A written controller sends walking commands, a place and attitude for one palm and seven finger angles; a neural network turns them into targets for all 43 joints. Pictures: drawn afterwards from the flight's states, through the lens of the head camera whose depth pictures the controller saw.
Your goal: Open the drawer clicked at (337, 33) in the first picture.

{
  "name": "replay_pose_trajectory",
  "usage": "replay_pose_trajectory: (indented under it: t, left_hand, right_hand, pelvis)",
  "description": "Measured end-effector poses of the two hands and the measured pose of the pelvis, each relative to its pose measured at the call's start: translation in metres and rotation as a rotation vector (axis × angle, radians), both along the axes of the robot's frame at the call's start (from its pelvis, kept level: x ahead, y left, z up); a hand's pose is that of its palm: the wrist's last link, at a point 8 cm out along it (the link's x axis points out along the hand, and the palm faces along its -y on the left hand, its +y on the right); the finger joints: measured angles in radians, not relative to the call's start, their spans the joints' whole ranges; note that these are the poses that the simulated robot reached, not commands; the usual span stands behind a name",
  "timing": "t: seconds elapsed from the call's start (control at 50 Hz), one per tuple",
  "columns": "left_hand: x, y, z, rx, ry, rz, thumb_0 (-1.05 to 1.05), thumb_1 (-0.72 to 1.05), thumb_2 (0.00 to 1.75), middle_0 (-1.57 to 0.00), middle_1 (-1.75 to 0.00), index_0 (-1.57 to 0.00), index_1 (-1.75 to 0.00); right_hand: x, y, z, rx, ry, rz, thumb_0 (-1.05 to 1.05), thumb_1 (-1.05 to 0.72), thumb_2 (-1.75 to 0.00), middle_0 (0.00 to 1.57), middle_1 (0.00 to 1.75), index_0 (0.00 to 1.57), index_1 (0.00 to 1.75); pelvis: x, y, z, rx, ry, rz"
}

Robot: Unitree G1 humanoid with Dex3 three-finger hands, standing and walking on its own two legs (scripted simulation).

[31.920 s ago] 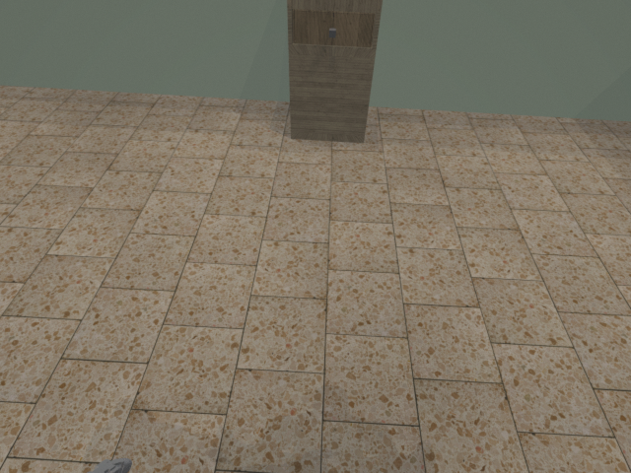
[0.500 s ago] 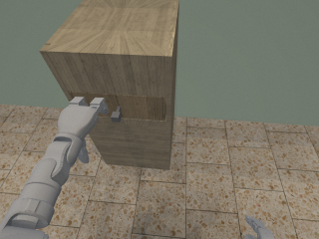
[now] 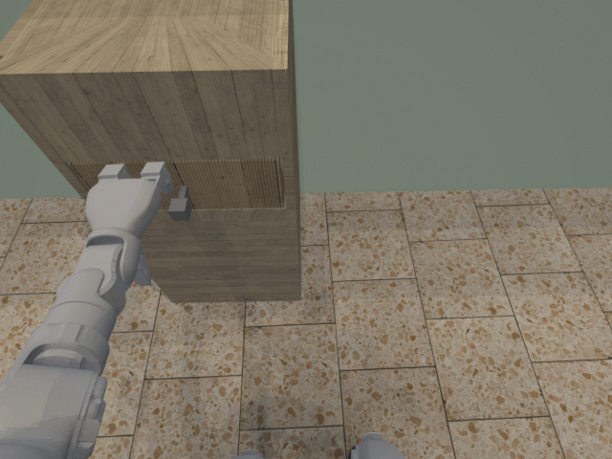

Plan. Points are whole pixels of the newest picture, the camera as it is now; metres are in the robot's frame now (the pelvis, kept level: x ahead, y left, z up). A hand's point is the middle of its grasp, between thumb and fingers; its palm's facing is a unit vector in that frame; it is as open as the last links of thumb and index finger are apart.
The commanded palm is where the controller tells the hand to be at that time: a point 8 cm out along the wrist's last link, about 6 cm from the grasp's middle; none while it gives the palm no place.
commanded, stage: move the hooked fingers above the handle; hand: left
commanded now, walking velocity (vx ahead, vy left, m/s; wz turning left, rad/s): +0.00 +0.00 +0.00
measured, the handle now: (181, 202) +0.57 +0.24 -0.12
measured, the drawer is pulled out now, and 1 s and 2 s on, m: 0.00 0.00 0.00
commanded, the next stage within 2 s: none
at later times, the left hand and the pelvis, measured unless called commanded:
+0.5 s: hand (161, 215) +0.49 +0.24 -0.05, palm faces -0.14 +0.02 -0.99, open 13.8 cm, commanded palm +0.50 +0.23 +0.01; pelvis -0.01 +0.00 -0.04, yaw +0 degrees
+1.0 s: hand (159, 211) +0.50 +0.25 -0.05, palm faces -0.15 +0.02 -0.99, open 13.7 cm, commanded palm +0.51 +0.23 +0.00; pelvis -0.02 +0.01 -0.05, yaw +0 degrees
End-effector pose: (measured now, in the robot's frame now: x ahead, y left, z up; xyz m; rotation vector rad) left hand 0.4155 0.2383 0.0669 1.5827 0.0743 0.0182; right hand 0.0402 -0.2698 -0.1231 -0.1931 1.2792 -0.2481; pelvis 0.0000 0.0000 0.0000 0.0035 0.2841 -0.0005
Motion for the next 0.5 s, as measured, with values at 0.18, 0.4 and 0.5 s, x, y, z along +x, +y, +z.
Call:
replay_pose_trajectory:
  t: [0.18,0.4,0.5]
  left_hand:
    - [0.02,-0.023,-0.018,-0.032,0.048,-0.087,0.0,-0.49,0.3,-0.32,-1.2,-0.32,-1.2]
    - [0.057,-0.002,-0.042,0.03,0.019,0.036,0.0,-0.49,0.3,-0.31,-1.2,-0.32,-1.2]
    - [0.063,-0.001,-0.056,0.011,0.105,0.027,0.0,-0.49,0.3,-0.31,-1.2,-0.32,-1.2]
  right_hand:
    - [-0.01,0.0,-0.005,-0.029,0.023,0.001,0.0,-0.91,-0.9,0.2,0.3,0.2,0.3]
    - [-0.04,-0.004,-0.024,-0.041,0.117,-0.018,0.0,-0.91,-0.9,0.2,0.3,0.2,0.3]
    - [-0.057,-0.001,-0.027,-0.049,0.173,-0.033,0.0,-0.91,-0.9,0.2,0.3,0.2,0.3]
  pelvis:
    - [-0.002,0.001,-0.01,-0.007,0.043,0.013]
    - [-0.008,0.002,-0.033,-0.012,0.14,0.006]
    - [-0.007,0.004,-0.037,-0.019,0.162,0.011]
